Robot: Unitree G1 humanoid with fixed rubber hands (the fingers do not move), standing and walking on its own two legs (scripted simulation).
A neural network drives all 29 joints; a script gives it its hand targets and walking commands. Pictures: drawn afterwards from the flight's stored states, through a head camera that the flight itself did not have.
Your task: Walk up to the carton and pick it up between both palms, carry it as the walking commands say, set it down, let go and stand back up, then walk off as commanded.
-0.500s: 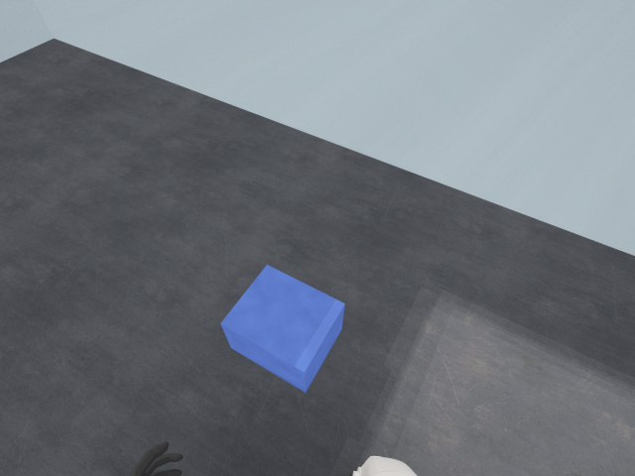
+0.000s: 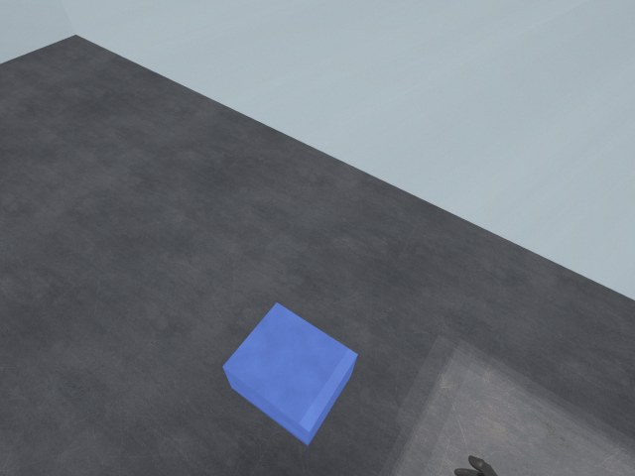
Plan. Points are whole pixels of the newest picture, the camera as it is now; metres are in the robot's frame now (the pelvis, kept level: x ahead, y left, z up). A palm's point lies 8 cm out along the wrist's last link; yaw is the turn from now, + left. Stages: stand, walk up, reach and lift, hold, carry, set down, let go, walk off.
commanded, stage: walk up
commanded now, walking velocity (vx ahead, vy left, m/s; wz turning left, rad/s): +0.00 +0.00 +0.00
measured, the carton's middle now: (291, 371) +0.46 +0.06 -0.67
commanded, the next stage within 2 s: none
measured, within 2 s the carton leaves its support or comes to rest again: neither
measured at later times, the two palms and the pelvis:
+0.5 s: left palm out of the picture -0.04 +0.31 -0.10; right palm out of the picture +0.08 -0.25 -0.13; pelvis +0.02 +0.04 +0.00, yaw -7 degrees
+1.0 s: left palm (41, 403) +0.22 +0.39 -0.12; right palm out of the picture +0.02 -0.07 -0.16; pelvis +0.04 +0.19 -0.01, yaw -21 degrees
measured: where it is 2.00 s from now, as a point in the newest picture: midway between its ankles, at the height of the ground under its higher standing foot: outside the picture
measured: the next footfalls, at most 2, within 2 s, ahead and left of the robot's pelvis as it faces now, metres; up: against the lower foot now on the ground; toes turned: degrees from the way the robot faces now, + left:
left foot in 0.64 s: +0.16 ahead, +0.26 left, +0.00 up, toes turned -9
right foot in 0.86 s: +0.02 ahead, +0.08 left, +0.00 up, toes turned -23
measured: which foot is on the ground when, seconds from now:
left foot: down 0.00-0.28, up 0.30-0.62, down 0.64-0.88, up 0.90-1.00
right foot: down 0.00-0.64, up 0.66-0.84, down 0.86-1.00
